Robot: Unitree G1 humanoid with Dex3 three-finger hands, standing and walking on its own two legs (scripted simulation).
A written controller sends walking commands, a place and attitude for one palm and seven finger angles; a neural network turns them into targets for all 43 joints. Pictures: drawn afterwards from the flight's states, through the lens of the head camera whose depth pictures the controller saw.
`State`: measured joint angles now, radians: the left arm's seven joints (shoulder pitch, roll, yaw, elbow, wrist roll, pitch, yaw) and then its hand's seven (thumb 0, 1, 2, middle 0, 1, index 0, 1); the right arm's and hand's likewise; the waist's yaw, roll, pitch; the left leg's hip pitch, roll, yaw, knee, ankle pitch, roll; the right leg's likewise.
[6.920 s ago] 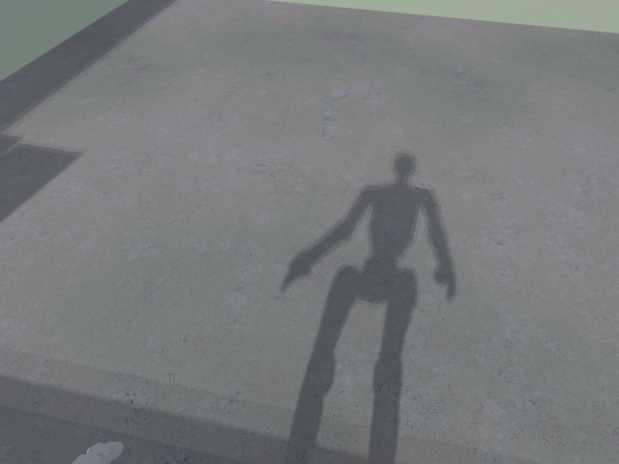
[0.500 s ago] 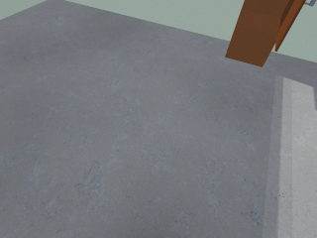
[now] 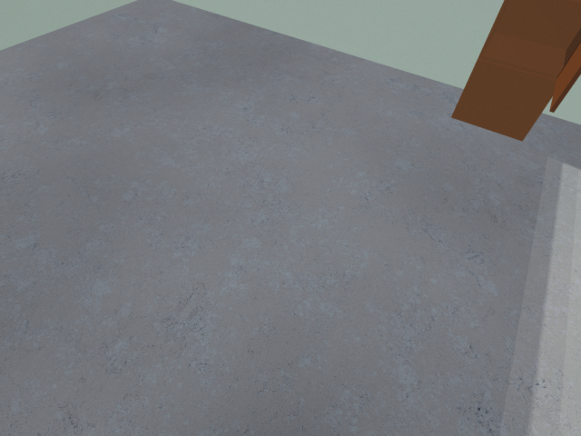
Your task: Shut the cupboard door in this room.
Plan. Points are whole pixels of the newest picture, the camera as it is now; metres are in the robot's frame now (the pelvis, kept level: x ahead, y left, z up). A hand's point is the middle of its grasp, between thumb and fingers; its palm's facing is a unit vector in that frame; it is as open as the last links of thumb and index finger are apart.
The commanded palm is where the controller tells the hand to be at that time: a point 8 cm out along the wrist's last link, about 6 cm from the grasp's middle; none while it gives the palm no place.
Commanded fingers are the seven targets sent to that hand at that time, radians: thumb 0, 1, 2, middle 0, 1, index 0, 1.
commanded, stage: stand and wait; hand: left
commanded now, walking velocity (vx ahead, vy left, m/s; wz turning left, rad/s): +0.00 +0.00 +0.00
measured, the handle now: out of the picture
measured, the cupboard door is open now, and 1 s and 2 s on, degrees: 89 89 89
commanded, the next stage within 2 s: turn or walk to find it in 0.20 s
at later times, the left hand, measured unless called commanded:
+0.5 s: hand out of the picture -0.01 +0.18 -0.17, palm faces +0.04 -0.98 -0.19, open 7.3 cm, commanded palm none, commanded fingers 0.00 0.90 0.90 -0.20 -0.30 -0.20 -0.30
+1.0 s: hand out of the picture -0.03 +0.15 -0.17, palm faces +0.03 -0.99 -0.16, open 7.3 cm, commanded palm none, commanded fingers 0.00 0.90 0.90 -0.20 -0.30 -0.20 -0.30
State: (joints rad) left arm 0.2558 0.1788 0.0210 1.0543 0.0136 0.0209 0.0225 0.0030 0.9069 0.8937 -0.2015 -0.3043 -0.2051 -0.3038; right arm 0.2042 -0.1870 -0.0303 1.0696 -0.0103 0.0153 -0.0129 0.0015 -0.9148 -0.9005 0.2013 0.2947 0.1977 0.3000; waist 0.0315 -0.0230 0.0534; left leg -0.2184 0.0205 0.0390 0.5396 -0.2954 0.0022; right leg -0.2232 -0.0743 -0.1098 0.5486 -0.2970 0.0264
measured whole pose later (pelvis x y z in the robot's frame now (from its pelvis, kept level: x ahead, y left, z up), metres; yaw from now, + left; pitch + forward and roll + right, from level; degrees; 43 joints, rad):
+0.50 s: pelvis -0.01 +0.00 +0.01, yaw +0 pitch -2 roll +0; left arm 0.27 0.15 0.00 1.13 0.01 0.01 0.03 0.00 0.91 0.89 -0.20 -0.30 -0.20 -0.30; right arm 0.27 -0.15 -0.01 1.14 -0.01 0.00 -0.02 0.00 -0.92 -0.90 0.20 0.30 0.20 0.30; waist 0.01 0.00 0.04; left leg -0.18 0.01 0.05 0.46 -0.24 0.01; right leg -0.19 -0.08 -0.10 0.46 -0.23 0.03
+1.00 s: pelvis -0.02 -0.01 +0.01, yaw -1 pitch -2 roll +0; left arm 0.30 0.13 0.00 1.15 0.01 0.00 0.03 0.00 0.91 0.89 -0.20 -0.30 -0.20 -0.30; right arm 0.31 -0.13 -0.01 1.15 0.00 -0.01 -0.03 0.00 -0.91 -0.90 0.20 0.30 0.20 0.30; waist 0.01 0.00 0.04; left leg -0.18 0.03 0.05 0.42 -0.22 -0.01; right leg -0.18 -0.05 -0.10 0.43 -0.21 0.01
